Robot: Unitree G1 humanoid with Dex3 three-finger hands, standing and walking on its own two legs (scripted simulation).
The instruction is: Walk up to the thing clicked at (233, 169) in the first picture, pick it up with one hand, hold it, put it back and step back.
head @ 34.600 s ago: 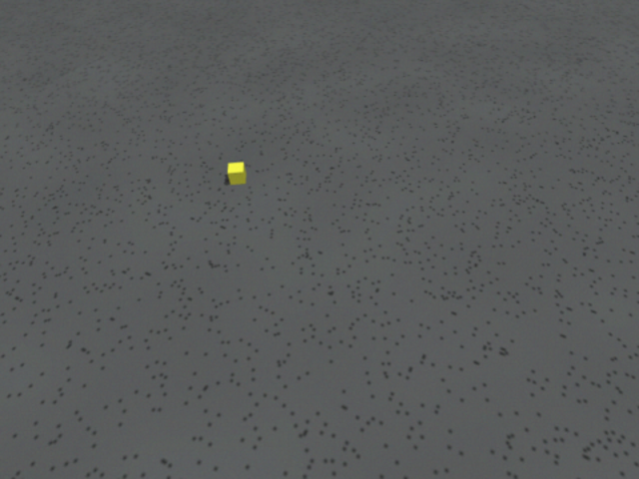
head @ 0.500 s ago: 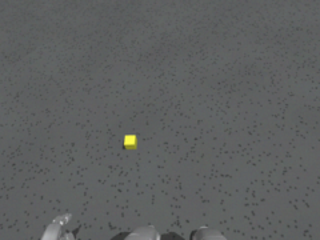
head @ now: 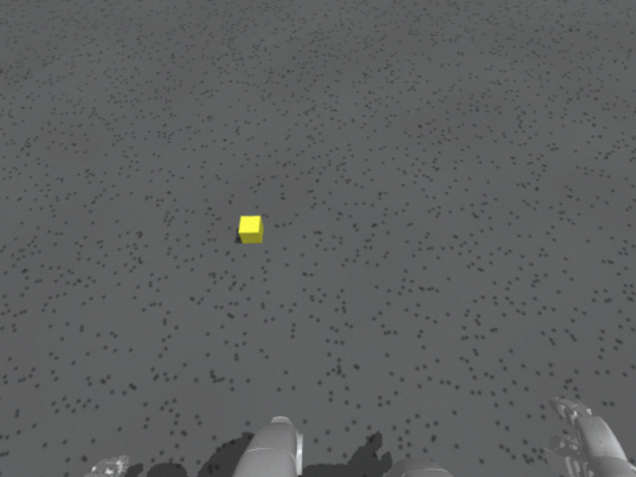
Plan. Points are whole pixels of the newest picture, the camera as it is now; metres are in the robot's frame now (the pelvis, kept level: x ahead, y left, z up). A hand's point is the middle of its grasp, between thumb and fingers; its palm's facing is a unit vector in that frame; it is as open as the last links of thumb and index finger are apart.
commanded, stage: step back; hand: left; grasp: from above
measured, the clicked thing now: (251, 229) +0.89 +0.32 -0.72
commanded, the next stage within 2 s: stand in 1.48 s
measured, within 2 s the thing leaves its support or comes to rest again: neither
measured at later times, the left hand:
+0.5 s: hand out of the picture -0.08 +0.28 -0.14, palm faces +0.06 -0.93 -0.36, open 7.4 cm
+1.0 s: hand out of the picture -0.10 +0.30 -0.14, palm faces +0.01 -0.93 -0.36, open 7.4 cm
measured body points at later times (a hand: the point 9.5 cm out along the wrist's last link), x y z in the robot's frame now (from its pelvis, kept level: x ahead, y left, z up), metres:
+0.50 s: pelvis -0.15 +0.01 +0.02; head -0.12 +0.03 +0.46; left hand -0.08 +0.33 -0.11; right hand -0.04 -0.29 -0.10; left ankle -0.12 +0.12 -0.72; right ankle -0.15 -0.13 -0.66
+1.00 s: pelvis -0.15 +0.02 +0.02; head -0.14 +0.04 +0.47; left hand -0.10 +0.35 -0.11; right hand -0.09 -0.29 -0.10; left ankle -0.14 +0.14 -0.72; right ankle -0.18 -0.11 -0.68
